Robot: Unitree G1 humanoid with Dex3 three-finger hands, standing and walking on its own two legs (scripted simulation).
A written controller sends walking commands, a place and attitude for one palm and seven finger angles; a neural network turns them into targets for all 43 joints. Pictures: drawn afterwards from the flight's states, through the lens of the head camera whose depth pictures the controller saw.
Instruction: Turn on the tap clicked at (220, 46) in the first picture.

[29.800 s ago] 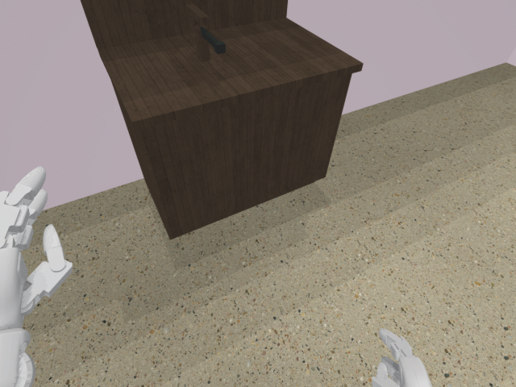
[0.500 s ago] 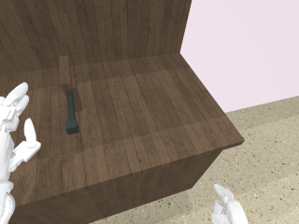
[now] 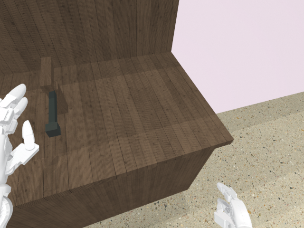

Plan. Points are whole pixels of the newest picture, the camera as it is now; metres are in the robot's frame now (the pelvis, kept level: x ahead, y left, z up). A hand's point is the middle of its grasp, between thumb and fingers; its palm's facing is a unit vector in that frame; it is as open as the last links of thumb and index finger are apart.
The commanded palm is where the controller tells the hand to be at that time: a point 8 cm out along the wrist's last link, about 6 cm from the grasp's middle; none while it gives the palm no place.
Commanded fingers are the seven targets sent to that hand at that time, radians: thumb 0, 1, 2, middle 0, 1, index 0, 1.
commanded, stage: shuffle to correct the standing spot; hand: left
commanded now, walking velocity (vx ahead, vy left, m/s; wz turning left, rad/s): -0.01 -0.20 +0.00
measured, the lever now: (53, 129) +0.32 +0.29 +0.06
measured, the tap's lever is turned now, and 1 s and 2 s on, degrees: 0 0 0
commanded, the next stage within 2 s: come to a stop and stand still in 0.40 s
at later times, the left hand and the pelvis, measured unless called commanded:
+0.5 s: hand (74, 147) +0.23 +0.18 +0.16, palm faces +0.31 -0.86 -0.41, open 7.4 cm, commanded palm +0.17 +0.22 +0.18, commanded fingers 0.00 0.90 0.90 -0.20 -0.30 -0.20 -0.30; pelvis +0.00 -0.06 +0.00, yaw +0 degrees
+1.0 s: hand (58, 147) +0.22 +0.20 +0.17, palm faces +0.41 -0.79 -0.46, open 7.4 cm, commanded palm +0.14 +0.22 +0.18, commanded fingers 0.00 0.90 0.90 -0.20 -0.30 -0.20 -0.30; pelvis -0.01 -0.06 -0.01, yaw +0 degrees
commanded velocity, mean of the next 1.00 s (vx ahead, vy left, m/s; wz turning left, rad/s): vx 0.00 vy -0.09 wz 0.00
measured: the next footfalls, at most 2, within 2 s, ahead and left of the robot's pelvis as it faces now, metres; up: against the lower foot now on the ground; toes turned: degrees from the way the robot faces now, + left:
none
